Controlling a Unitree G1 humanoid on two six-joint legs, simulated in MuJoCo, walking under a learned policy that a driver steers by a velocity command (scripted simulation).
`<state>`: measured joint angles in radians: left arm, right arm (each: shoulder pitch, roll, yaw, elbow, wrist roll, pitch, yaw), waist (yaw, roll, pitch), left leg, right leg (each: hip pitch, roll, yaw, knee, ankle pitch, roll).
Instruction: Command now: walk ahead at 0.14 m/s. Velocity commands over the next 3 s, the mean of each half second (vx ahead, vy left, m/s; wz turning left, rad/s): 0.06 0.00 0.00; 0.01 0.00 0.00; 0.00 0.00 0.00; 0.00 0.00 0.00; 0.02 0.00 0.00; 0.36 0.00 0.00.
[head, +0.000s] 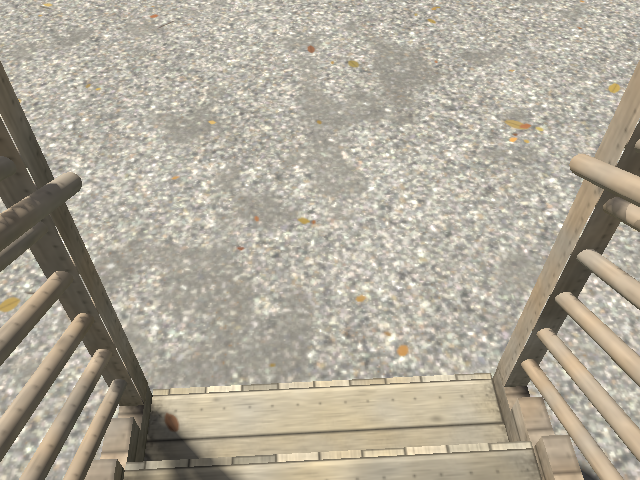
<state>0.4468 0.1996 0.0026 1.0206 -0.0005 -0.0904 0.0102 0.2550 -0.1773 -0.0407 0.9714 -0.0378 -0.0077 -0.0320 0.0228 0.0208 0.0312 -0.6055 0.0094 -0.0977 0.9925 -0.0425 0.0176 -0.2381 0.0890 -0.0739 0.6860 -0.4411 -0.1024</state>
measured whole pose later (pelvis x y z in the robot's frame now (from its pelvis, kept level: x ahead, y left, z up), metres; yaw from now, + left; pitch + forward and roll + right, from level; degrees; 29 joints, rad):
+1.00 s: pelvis +0.00 +0.00 -0.08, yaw +0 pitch -3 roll +1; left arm 0.50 0.21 -0.03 0.84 0.02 0.05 0.06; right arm 0.27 -0.31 -0.10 0.80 -0.01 0.01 -0.03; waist 0.03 0.06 -0.06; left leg -0.72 -0.21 -0.40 1.06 -0.34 0.00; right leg -0.44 0.10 -0.03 1.25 -0.76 -0.10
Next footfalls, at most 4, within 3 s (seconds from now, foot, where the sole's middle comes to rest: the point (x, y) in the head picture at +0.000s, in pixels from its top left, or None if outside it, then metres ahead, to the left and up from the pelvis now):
0.20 left None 0.22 0.13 -0.92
0.86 right None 0.00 -0.07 -0.75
1.42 left None -0.04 0.13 -0.75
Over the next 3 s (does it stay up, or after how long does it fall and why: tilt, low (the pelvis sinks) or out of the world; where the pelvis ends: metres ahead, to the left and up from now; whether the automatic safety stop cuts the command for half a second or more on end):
stays up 0.14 0.00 -0.07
